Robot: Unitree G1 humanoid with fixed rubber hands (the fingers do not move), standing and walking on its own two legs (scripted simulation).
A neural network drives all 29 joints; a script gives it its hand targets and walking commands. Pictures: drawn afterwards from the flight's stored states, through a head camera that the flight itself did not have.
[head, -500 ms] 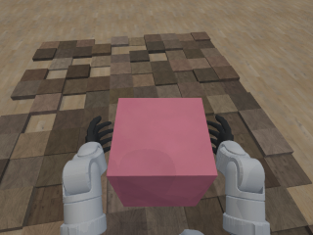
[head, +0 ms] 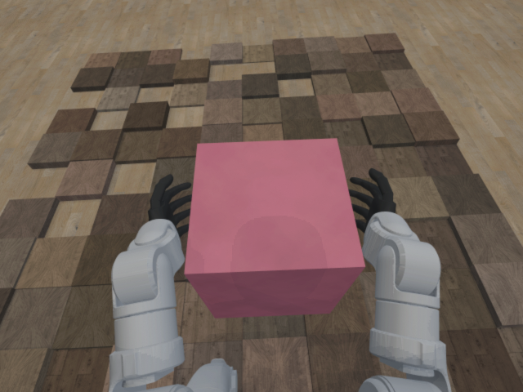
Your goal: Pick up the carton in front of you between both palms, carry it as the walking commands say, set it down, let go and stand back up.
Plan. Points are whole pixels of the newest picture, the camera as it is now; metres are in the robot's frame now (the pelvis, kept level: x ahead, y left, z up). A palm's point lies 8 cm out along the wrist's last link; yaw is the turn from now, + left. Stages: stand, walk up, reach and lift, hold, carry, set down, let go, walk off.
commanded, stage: carry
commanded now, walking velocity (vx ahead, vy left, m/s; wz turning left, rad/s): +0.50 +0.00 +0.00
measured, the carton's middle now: (270, 236) +0.35 +0.01 +0.00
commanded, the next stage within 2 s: none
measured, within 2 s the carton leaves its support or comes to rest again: neither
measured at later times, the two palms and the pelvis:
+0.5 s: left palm (186, 100) +0.66 +0.19 +0.05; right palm (330, 101) +0.63 -0.12 +0.06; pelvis +0.32 +0.05 -0.02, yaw -1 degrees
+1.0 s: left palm (194, 25) +0.97 +0.22 +0.06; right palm (305, 17) +1.01 -0.09 +0.05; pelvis +0.67 +0.04 -0.03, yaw +2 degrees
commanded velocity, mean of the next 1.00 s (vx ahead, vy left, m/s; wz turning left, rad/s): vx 0.50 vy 0.00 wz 0.00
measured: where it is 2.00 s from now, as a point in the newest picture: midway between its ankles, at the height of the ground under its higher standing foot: (258, 151)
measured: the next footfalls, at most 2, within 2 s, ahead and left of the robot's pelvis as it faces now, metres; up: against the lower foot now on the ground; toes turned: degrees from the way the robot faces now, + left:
left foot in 0.22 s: +0.33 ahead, +0.09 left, -0.02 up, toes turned +6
right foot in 0.72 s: +0.67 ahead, -0.07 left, -0.02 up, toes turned -1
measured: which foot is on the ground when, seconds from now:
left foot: up 0.00-0.20, down 0.22-0.74, up 0.76-1.00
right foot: down 0.00-0.22, up 0.24-0.70, down 0.72-1.00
